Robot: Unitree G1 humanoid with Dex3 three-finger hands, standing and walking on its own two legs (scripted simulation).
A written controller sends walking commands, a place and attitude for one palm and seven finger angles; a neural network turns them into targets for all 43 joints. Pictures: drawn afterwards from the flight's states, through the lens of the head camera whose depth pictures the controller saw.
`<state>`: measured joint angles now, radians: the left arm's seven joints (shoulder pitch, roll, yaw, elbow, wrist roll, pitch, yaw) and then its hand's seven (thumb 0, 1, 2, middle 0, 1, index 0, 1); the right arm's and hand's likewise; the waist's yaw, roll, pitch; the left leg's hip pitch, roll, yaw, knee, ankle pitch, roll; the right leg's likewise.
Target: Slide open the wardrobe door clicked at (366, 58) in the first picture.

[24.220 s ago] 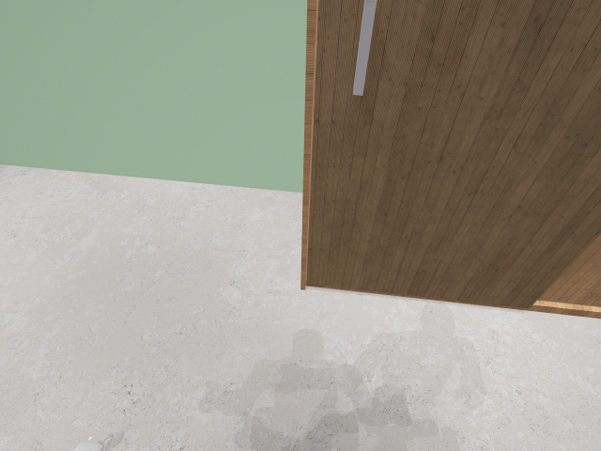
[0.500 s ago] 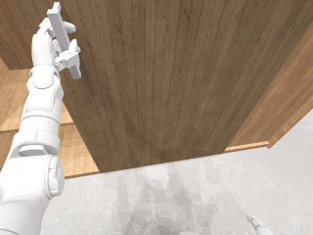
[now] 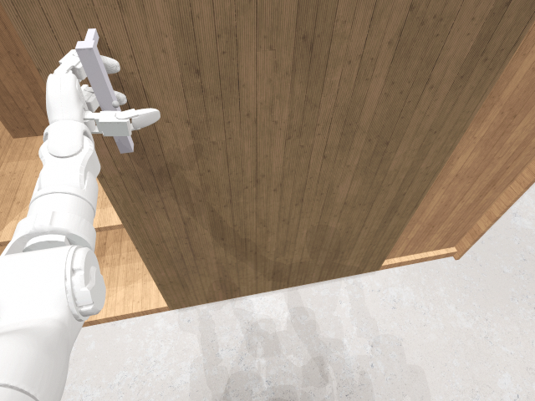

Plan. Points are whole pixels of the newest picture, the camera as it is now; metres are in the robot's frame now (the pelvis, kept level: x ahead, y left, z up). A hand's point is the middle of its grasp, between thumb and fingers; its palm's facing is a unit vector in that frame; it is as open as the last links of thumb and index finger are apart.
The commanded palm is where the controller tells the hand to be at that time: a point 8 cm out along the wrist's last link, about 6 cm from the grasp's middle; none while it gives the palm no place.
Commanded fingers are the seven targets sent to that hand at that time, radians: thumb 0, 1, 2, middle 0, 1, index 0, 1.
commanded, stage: loosen the grip on the handle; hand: left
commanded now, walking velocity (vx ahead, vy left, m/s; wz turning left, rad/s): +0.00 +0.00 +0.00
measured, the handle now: (110, 95) +0.52 +0.22 +0.19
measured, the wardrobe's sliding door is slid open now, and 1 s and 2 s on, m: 0.43 0.43 0.43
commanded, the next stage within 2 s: slip the hand off the handle in 0.26 s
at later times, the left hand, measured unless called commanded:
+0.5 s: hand (114, 105) +0.49 +0.20 +0.20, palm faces +0.22 -0.97 -0.12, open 14.1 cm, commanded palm +0.45 +0.27 +0.19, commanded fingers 0.00 -0.55 0.20 -0.25 -1.15 -0.25 -1.15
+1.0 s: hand (107, 104) +0.49 +0.21 +0.20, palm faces +0.19 -0.98 -0.11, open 13.9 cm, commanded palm +0.45 +0.31 +0.19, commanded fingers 0.00 -0.55 0.20 -0.25 -1.15 -0.25 -1.15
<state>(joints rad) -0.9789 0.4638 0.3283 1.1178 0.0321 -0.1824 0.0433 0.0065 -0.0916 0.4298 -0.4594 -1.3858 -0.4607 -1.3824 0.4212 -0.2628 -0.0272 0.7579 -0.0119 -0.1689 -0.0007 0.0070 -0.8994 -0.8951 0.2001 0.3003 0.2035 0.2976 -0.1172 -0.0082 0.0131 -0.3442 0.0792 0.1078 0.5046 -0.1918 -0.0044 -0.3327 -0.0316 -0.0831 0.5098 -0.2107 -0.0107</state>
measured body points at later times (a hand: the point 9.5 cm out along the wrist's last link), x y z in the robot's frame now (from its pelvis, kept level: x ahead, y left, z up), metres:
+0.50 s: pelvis -0.01 +0.02 +0.00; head +0.02 +0.03 +0.45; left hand +0.47 +0.25 +0.20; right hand +0.03 -0.25 -0.11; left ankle +0.04 +0.13 -0.74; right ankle +0.03 -0.11 -0.74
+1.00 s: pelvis +0.01 +0.01 +0.00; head +0.03 +0.01 +0.45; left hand +0.47 +0.26 +0.21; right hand +0.05 -0.27 -0.11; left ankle +0.04 +0.13 -0.74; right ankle +0.03 -0.11 -0.74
